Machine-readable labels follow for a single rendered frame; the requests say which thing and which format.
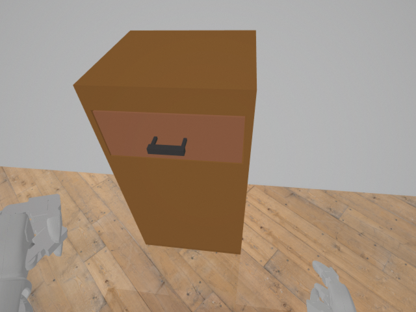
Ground left robot hand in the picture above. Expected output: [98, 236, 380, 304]
[0, 194, 68, 279]

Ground cabinet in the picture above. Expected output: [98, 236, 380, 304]
[73, 30, 257, 255]

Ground handle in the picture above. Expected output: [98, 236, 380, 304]
[147, 136, 187, 156]

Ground right robot hand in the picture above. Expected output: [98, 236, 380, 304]
[306, 261, 357, 312]

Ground drawer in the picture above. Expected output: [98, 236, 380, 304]
[93, 110, 245, 163]

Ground robot left forearm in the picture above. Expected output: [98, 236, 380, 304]
[0, 277, 33, 312]

